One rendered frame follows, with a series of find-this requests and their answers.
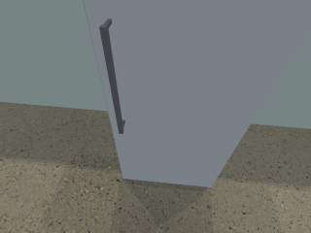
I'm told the fridge door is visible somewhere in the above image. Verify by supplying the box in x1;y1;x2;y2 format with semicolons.
84;0;311;187

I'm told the handle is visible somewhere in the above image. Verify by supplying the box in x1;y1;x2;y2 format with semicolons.
99;18;125;134

